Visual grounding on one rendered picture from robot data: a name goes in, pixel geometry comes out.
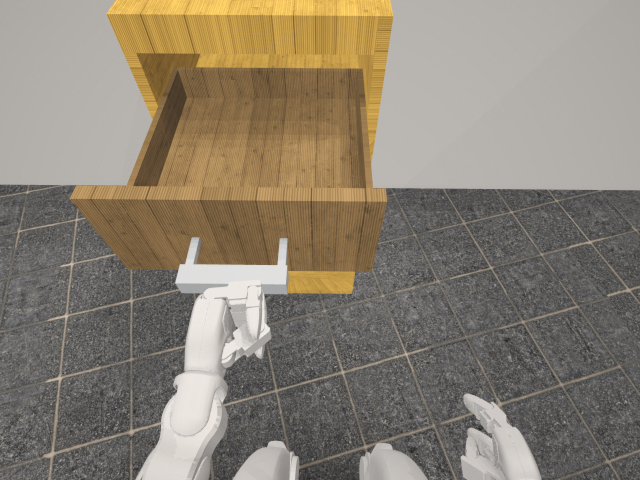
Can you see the left robot shin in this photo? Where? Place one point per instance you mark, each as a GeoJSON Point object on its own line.
{"type": "Point", "coordinates": [276, 444]}

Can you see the robot right hand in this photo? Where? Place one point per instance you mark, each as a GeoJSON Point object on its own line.
{"type": "Point", "coordinates": [504, 457]}

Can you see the robot left forearm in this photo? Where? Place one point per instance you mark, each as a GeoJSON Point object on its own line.
{"type": "Point", "coordinates": [192, 424]}

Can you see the robot left hand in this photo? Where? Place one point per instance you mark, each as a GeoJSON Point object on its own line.
{"type": "Point", "coordinates": [212, 323]}

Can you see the drawer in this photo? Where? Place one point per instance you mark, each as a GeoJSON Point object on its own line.
{"type": "Point", "coordinates": [241, 157]}

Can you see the right robot shin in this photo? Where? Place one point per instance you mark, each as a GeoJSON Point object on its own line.
{"type": "Point", "coordinates": [383, 446]}

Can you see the handle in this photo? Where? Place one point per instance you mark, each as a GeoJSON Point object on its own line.
{"type": "Point", "coordinates": [196, 278]}

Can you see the cabinet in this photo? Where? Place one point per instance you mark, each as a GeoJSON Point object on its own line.
{"type": "Point", "coordinates": [158, 35]}

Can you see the robot shin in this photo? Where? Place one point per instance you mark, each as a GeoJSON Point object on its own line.
{"type": "Point", "coordinates": [383, 446]}
{"type": "Point", "coordinates": [276, 444]}

